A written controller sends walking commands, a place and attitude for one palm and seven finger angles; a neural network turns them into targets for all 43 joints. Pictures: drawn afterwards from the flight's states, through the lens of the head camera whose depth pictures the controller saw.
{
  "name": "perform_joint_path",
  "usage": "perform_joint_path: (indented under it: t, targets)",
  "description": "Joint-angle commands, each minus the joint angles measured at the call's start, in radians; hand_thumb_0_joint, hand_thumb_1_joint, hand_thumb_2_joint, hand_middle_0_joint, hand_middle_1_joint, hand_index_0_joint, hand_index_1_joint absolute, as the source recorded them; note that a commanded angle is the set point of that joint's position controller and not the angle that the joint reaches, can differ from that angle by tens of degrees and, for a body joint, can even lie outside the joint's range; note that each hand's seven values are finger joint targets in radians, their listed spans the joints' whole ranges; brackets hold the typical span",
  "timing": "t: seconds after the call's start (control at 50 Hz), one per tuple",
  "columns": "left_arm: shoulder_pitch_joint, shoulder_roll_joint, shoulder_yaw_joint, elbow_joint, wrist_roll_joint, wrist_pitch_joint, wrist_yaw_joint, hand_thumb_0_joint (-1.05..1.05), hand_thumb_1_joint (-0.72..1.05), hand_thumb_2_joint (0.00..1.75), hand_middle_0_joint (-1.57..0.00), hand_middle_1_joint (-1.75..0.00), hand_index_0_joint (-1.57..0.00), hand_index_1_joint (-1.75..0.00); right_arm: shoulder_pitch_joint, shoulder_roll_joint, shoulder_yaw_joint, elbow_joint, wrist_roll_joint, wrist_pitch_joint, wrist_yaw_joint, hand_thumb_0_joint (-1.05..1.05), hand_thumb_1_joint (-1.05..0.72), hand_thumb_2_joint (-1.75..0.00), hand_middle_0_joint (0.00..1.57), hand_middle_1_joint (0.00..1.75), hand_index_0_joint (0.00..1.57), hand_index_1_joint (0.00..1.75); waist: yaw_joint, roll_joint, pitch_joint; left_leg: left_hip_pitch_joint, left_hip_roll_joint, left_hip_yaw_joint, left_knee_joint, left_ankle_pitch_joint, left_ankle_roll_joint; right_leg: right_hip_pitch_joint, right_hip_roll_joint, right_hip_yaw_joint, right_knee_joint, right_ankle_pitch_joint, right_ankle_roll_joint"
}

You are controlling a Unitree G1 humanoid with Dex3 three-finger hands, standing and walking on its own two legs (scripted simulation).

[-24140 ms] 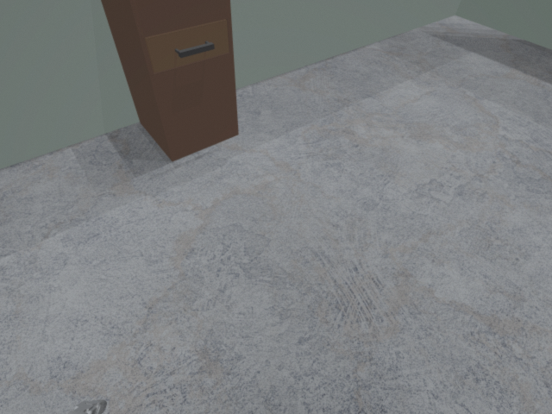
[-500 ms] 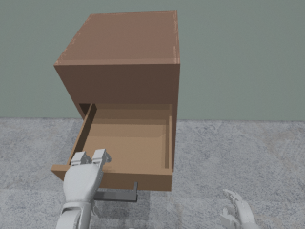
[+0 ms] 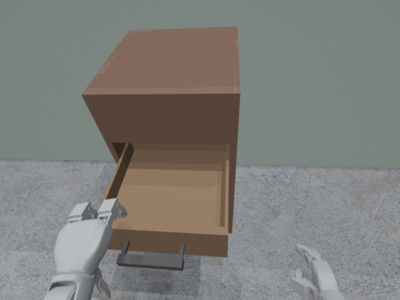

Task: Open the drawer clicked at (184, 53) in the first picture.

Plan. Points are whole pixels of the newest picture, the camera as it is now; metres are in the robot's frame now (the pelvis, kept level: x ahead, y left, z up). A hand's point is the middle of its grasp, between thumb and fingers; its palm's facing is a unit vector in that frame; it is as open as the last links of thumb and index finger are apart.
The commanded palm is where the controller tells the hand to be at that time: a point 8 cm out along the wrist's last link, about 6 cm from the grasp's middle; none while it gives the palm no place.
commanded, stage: draw the hand back to the body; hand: left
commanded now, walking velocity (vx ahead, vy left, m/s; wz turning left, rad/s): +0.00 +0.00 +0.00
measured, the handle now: (152, 253) +0.26 +0.18 -0.16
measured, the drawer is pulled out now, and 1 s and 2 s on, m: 0.30 0.30 0.30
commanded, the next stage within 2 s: step back with the hand held close in 1.18 s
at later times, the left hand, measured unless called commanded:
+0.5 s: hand (83, 221) +0.20 +0.21 +0.14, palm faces +0.30 -0.88 -0.37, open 12.8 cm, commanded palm +0.16 +0.25 +0.16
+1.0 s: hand (38, 197) +0.21 +0.25 +0.19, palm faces +0.43 -0.79 -0.43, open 8.5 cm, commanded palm +0.16 +0.29 +0.21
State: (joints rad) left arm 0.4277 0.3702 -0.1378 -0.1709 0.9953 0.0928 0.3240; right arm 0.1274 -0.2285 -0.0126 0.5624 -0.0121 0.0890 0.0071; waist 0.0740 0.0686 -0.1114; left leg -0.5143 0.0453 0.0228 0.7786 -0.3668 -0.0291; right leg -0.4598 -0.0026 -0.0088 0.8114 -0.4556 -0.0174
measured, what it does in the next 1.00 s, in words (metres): stands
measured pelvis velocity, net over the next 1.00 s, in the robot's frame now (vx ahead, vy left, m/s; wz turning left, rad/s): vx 0.03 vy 0.01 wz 0.02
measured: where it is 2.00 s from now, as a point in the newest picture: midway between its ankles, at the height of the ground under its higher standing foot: outside the picture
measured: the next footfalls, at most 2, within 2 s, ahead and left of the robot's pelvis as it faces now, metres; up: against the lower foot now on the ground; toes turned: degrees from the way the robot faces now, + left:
none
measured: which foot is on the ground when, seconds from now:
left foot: down 0.00-1.00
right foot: down 0.00-1.00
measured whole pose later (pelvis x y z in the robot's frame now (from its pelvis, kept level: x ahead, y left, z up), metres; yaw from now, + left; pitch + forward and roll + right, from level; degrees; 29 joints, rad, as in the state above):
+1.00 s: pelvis +0.03 +0.01 +0.03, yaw +1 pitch -1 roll +0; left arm 0.56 0.33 0.30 -0.51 -0.05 -0.09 0.13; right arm 0.16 -0.20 0.02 0.60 0.03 -0.12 -0.08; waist 0.07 0.06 -0.01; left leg -0.18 0.03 0.01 0.49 -0.29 -0.02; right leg -0.10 -0.02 -0.03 0.48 -0.35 0.00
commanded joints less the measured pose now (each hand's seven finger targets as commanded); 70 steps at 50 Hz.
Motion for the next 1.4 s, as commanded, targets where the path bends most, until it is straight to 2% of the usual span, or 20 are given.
perform_joint_path:
  t: [0.0, 0.16, 0.18, 0.2, 0.22, 0.24, 0.28, 0.34, 0.42, 0.5, 0.64, 0.84, 0.92, 0.96, 1.1, 1.24, 1.26, 1.28, 1.32, 1.38]
  targets:
    - [-0.093, 0.155, 0.130, -0.275, 0.005, -0.055, 0.021, 0.00, -0.50, 0.30, -0.30, -1.20, -0.30, -1.20, -0.146, -0.077, -0.026, -0.180, -0.010, -0.056, 0.002, 0.00, -0.90, -0.90, 0.20, 0.30, 0.20, 0.30, -0.002, -0.036, -0.112, 0.198, -0.048, 0.021, -0.090, 0.184, 0.061, -0.042, 0.019, -0.006, -0.184, 0.257, -0.007]
    - [-0.005, 0.218, 0.227, -0.312, -0.027, -0.047, 0.001, 0.00, -0.50, 0.30, -0.30, -1.20, -0.30, -1.20, -0.161, -0.081, -0.018, -0.186, -0.002, -0.052, 0.005, 0.00, -0.90, -0.90, 0.20, 0.30, 0.20, 0.30, 0.017, -0.064, -0.122, 0.212, -0.047, 0.024, -0.115, 0.220, 0.055, 0.028, 0.010, -0.001, -0.207, 0.329, -0.001]
    - [-0.034, -0.179, 0.109, -0.325, -0.787, -0.068, -0.085, 0.00, -0.47, 0.32, -0.30, -1.18, -0.30, -1.18, -0.052, -0.024, -0.021, -0.250, 0.041, -0.115, -0.028, 0.00, -0.90, -0.90, 0.20, 0.30, 0.20, 0.30, -0.107, -0.124, -0.036, 0.351, -0.014, 0.009, -0.155, 0.176, 0.088, 0.119, 0.022, -0.043, -0.240, 0.322, 0.006]
    - [-0.046, -0.020, 0.206, -0.366, -0.841, -0.106, -0.108, 0.00, -0.43, 0.33, -0.29, -1.15, -0.29, -1.15, -0.058, -0.056, -0.012, -0.237, 0.043, -0.159, -0.052, 0.00, -0.90, -0.90, 0.20, 0.30, 0.20, 0.30, -0.064, -0.118, -0.057, 0.370, -0.009, 0.014, -0.179, 0.142, 0.082, 0.133, 0.013, -0.037, -0.260, 0.271, 0.013]
    - [0.026, 0.035, 0.277, -0.409, -0.920, -0.135, -0.117, 0.00, -0.40, 0.34, -0.29, -1.13, -0.29, -1.13, -0.060, -0.062, 0.001, -0.242, 0.031, -0.173, -0.085, 0.00, -0.90, -0.90, 0.20, 0.30, 0.20, 0.30, -0.050, -0.133, -0.019, 0.346, -0.015, 0.021, -0.195, 0.150, 0.078, 0.146, 0.001, -0.038, -0.287, 0.274, 0.019]
    - [0.045, 0.052, 0.306, -0.417, -0.954, -0.154, -0.126, 0.00, -0.36, 0.36, -0.29, -1.11, -0.29, -1.11, -0.071, -0.063, 0.017, -0.234, 0.029, -0.192, -0.105, 0.00, -0.90, -0.90, 0.20, 0.30, 0.20, 0.30, -0.041, -0.126, 0.013, 0.334, -0.022, 0.012, -0.214, 0.152, 0.070, 0.154, -0.006, -0.042, -0.304, 0.268, 0.020]
    - [0.030, 0.035, 0.297, -0.461, -0.985, -0.185, -0.135, 0.00, -0.29, 0.39, -0.29, -1.07, -0.29, -1.07, -0.061, -0.059, 0.024, -0.215, 0.022, -0.228, -0.124, 0.00, -0.90, -0.90, 0.20, 0.30, 0.20, 0.30, -0.046, -0.058, 0.045, 0.353, -0.025, 0.015, -0.236, 0.181, 0.065, 0.159, -0.023, -0.044, -0.329, 0.294, 0.021]
    - [0.051, 0.053, 0.341, -0.456, -1.005, -0.201, -0.146, 0.00, -0.18, 0.43, -0.28, -1.00, -0.28, -1.00, -0.056, -0.064, 0.024, -0.185, 0.021, -0.261, -0.129, 0.00, -0.90, -0.90, 0.20, 0.30, 0.20, 0.30, -0.037, -0.033, 0.103, 0.351, -0.024, 0.008, -0.268, 0.205, 0.054, 0.172, -0.025, -0.049, -0.376, 0.299, 0.016]
    - [0.112, 0.032, 0.352, -0.473, -1.020, -0.222, -0.163, 0.00, -0.05, 0.50, -0.27, -0.91, -0.27, -0.91, -0.051, -0.057, 0.019, -0.164, 0.022, -0.282, -0.116, 0.00, -0.90, -0.90, 0.20, 0.30, 0.20, 0.30, -0.032, 0.003, 0.077, 0.386, -0.019, 0.013, -0.294, 0.269, 0.049, 0.218, -0.028, -0.053, -0.376, 0.364, 0.016]
    - [0.110, 0.059, 0.395, -0.502, -1.028, -0.235, -0.173, 0.00, 0.09, 0.55, -0.26, -0.82, -0.26, -0.82, -0.059, -0.068, 0.008, -0.156, 0.021, -0.290, -0.111, 0.00, -0.90, -0.90, 0.20, 0.30, 0.20, 0.30, -0.026, -0.058, 0.038, 0.411, -0.018, 0.010, -0.307, 0.320, 0.051, 0.253, -0.023, -0.056, -0.388, 0.418, 0.018]
    - [0.122, 0.081, 0.445, -0.547, -1.034, -0.236, -0.174, 0.00, 0.34, 0.66, -0.24, -0.66, -0.24, -0.66, -0.068, -0.072, -0.004, -0.137, 0.028, -0.294, -0.104, 0.00, -0.90, -0.90, 0.20, 0.30, 0.20, 0.30, -0.025, -0.009, 0.014, 0.437, -0.015, 0.014, -0.312, 0.402, 0.045, 0.282, -0.021, -0.057, -0.391, 0.487, 0.016]
    - [0.108, 0.133, 0.562, -0.560, -1.053, -0.233, -0.172, 0.00, 0.69, 0.81, -0.22, -0.43, -0.22, -0.43, -0.088, -0.069, -0.009, -0.124, 0.033, -0.272, -0.098, 0.00, -0.90, -0.90, 0.20, 0.30, 0.20, 0.30, -0.013, -0.029, 0.004, 0.449, -0.007, 0.016, -0.309, 0.476, 0.044, 0.300, -0.023, -0.061, -0.390, 0.571, 0.021]
    - [0.108, 0.086, 0.520, -0.506, -1.056, -0.228, -0.182, 0.00, 0.83, 0.87, -0.21, -0.34, -0.21, -0.34, -0.087, -0.068, -0.008, -0.125, 0.034, -0.255, -0.094, 0.00, -0.90, -0.90, 0.20, 0.30, 0.20, 0.30, -0.023, -0.061, 0.048, 0.435, -0.003, 0.014, -0.322, 0.419, 0.045, 0.276, -0.024, -0.065, -0.394, 0.512, 0.026]
    - [0.083, 0.110, 0.533, -0.523, -1.051, -0.231, -0.181, 0.00, 0.90, 0.90, -0.20, -0.30, -0.20, -0.30, -0.092, -0.074, -0.006, -0.125, 0.032, -0.254, -0.093, 0.00, -0.90, -0.90, 0.20, 0.30, 0.20, 0.30, -0.018, -0.039, 0.033, 0.440, -0.010, 0.015, -0.326, 0.408, 0.046, 0.279, -0.025, -0.062, -0.403, 0.508, 0.024]
    - [0.089, 0.135, 0.551, -0.576, -1.051, -0.238, -0.173, 0.00, 0.90, 0.90, -0.20, -0.30, -0.20, -0.30, -0.090, -0.070, -0.003, -0.130, 0.030, -0.258, -0.096, 0.00, -0.90, -0.90, 0.20, 0.30, 0.20, 0.30, -0.012, -0.009, 0.000, 0.450, -0.009, 0.008, -0.323, 0.425, 0.045, 0.297, -0.026, -0.062, -0.397, 0.513, 0.018]
    - [0.093, 0.113, 0.537, -0.555, -1.057, -0.231, -0.174, 0.00, 0.90, 0.90, -0.20, -0.30, -0.20, -0.30, -0.105, -0.071, -0.008, -0.125, 0.036, -0.257, -0.098, 0.00, -0.90, -0.90, 0.20, 0.30, 0.20, 0.30, -0.019, -0.009, 0.046, 0.434, -0.006, 0.006, -0.327, 0.384, 0.042, 0.277, -0.023, -0.061, -0.414, 0.477, 0.017]
    - [0.090, 0.123, 0.545, -0.541, -1.053, -0.234, -0.173, 0.00, 0.90, 0.90, -0.20, -0.30, -0.20, -0.30, -0.094, -0.071, -0.005, -0.121, 0.034, -0.253, -0.098, 0.00, -0.90, -0.90, 0.20, 0.30, 0.20, 0.30, -0.017, -0.028, 0.038, 0.436, -0.007, 0.004, -0.333, 0.369, 0.042, 0.275, -0.024, -0.065, -0.415, 0.459, 0.019]
    - [-0.064, 0.267, 0.687, -0.660, -1.060, -0.282, -0.172, 0.00, 0.90, 0.90, -0.20, -0.30, -0.20, -0.30, -0.055, -0.108, -0.009, -0.149, 0.035, -0.226, -0.092, 0.00, -0.90, -0.90, 0.20, 0.30, 0.20, 0.30, -0.064, -0.047, 0.144, 0.341, 0.006, -0.020, -0.290, 0.331, 0.063, 0.209, -0.073, 0.016, -0.473, 0.521, 0.019]
    - [0.082, 0.145, 0.593, -0.514, -1.052, -0.289, -0.195, 0.00, 0.90, 0.90, -0.20, -0.30, -0.20, -0.30, -0.073, -0.090, -0.010, -0.133, 0.034, -0.194, -0.090, 0.00, -0.90, -0.90, 0.20, 0.30, 0.20, 0.30, -0.076, -0.113, 0.133, 0.335, 0.001, -0.032, -0.265, 0.306, 0.059, 0.201, -0.097, 0.018, -0.477, 0.522, 0.013]
    - [0.177, 0.128, 0.589, -0.535, -1.054, -0.311, -0.200, 0.00, 0.90, 0.90, -0.20, -0.30, -0.20, -0.30, -0.081, -0.100, -0.020, -0.152, 0.034, -0.169, -0.086, 0.00, -0.90, -0.90, 0.20, 0.30, 0.20, 0.30, -0.069, -0.039, 0.042, 0.344, 0.021, -0.040, -0.293, 0.423, 0.063, 0.256, -0.086, -0.010, -0.420, 0.521, 0.018]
